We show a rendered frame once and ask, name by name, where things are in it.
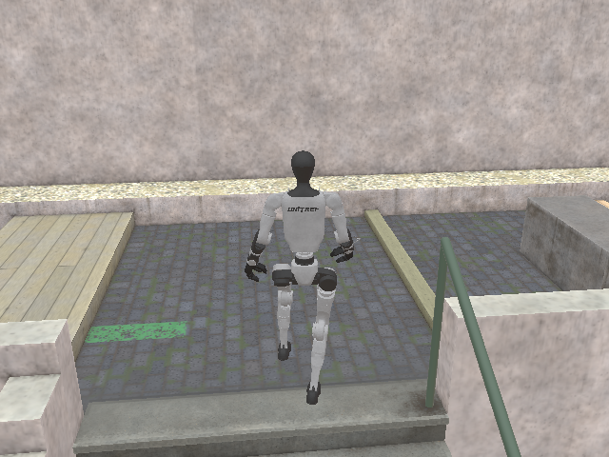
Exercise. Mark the robot left thigh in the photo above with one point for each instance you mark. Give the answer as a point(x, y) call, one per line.
point(282, 277)

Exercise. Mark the right robot upper arm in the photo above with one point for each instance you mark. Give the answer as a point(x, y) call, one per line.
point(334, 202)

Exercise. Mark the robot left forearm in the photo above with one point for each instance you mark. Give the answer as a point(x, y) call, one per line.
point(255, 251)

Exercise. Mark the humanoid robot torso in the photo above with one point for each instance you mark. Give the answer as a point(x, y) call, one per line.
point(303, 219)

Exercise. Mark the robot right forearm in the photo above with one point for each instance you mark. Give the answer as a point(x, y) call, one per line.
point(348, 246)

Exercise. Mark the robot left hand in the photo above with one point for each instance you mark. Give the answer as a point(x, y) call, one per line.
point(248, 270)

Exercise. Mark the left robot upper arm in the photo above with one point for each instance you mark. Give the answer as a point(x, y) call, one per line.
point(273, 201)

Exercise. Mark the robot right hand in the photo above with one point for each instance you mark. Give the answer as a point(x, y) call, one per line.
point(339, 250)

